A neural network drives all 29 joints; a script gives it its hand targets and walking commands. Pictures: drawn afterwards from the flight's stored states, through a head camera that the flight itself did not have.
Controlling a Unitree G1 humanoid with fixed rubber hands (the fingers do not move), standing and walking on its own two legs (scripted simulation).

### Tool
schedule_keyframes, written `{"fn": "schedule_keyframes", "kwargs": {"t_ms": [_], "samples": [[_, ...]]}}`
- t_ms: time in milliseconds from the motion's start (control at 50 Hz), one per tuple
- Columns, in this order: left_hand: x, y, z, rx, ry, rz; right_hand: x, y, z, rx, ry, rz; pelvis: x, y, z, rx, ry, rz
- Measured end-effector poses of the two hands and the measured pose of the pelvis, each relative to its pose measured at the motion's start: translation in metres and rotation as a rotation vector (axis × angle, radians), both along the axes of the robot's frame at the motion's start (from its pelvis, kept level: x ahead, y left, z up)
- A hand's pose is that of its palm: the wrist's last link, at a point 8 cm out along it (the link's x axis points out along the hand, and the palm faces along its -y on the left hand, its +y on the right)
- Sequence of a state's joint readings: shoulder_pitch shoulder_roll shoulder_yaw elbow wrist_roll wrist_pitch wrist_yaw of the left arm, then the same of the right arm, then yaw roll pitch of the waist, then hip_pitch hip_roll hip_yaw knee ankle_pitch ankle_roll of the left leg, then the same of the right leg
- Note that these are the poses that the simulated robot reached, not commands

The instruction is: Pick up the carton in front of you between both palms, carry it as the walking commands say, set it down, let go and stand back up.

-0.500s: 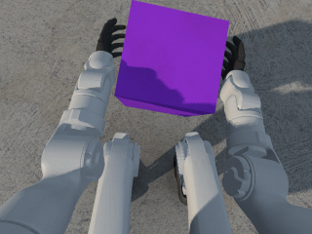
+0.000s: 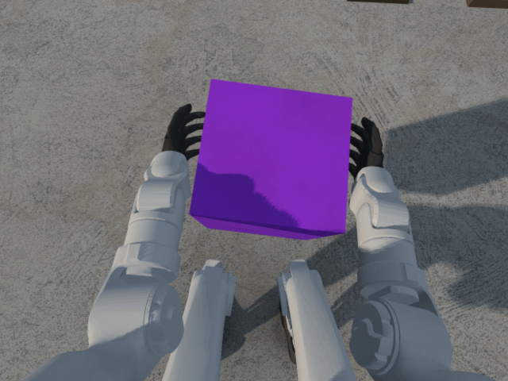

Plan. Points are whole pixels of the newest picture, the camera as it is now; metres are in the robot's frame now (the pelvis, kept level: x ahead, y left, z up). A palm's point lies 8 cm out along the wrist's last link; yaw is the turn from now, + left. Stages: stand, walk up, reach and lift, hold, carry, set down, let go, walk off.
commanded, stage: reach and lift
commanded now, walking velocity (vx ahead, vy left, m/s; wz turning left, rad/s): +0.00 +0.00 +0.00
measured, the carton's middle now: (266, 174) +0.44 -0.01 -0.13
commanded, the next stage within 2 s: hold in 1.98 s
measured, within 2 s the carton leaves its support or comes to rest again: neither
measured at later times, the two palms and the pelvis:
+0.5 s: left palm (131, 132) +0.41 +0.14 +0.11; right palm (423, 145) +0.40 -0.16 +0.11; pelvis +0.05 +0.00 +0.14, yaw +0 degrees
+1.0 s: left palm (19, 77) +0.37 +0.15 +0.25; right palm out of the picture +0.37 -0.15 +0.25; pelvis +0.09 +0.00 +0.23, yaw +0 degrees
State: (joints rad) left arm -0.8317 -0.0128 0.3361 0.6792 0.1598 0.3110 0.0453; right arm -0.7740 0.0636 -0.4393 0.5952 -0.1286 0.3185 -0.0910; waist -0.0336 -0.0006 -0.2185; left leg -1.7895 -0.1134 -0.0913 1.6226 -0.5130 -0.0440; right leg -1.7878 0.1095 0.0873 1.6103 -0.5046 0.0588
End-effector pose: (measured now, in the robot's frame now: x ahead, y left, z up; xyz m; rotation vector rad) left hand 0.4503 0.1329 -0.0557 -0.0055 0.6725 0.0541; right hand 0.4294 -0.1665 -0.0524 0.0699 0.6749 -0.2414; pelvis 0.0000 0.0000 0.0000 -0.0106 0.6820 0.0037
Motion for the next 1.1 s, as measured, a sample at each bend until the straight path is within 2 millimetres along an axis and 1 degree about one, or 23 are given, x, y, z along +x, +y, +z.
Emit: {"fn": "schedule_keyframes", "kwargs": {"t_ms": [220, 400, 560, 700, 840, 960, 1020, 1100], "samples": [[-0.019, 0.004, 0.075, 0.0, 0.011, 0.022, -0.014, 0.003, 0.075, 0.005, 0.011, 0.016, 0.023, -0.001, 0.065, 0.002, -0.105, 0.002], [-0.035, 0.006, 0.133, 0.002, 0.01, 0.037, -0.026, 0.006, 0.132, 0.003, 0.01, 0.033, 0.042, 0.0, 0.118, 0.006, -0.204, 0.0], [-0.049, 0.009, 0.181, 0.002, 0.006, 0.053, -0.035, 0.008, 0.18, -0.001, 0.006, 0.049, 0.06, 0.0, 0.16, 0.009, -0.306, 0.0], [-0.06, 0.01, 0.223, 0.002, 0.003, 0.066, -0.042, 0.009, 0.222, -0.004, 0.003, 0.064, 0.075, -0.001, 0.193, 0.01, -0.415, 0.0], [-0.07, 0.012, 0.265, 0.006, -0.008, 0.077, -0.049, 0.011, 0.264, -0.008, -0.008, 0.081, 0.086, -0.002, 0.217, 0.009, -0.541, -0.002], [-0.078, 0.014, 0.297, 0.028, -0.021, 0.069, -0.054, 0.013, 0.295, -0.031, -0.02, 0.108, 0.088, -0.003, 0.229, 0.011, -0.649, -0.001], [-0.082, 0.015, 0.306, 0.038, -0.013, 0.066, -0.056, 0.014, 0.304, -0.041, -0.011, 0.122, 0.086, -0.003, 0.231, 0.012, -0.691, 0.0], [-0.086, 0.015, 0.309, 0.046, 0.012, 0.063, -0.06, 0.014, 0.306, -0.045, 0.014, 0.129, 0.08, -0.004, 0.231, 0.014, -0.725, 0.002]]}}
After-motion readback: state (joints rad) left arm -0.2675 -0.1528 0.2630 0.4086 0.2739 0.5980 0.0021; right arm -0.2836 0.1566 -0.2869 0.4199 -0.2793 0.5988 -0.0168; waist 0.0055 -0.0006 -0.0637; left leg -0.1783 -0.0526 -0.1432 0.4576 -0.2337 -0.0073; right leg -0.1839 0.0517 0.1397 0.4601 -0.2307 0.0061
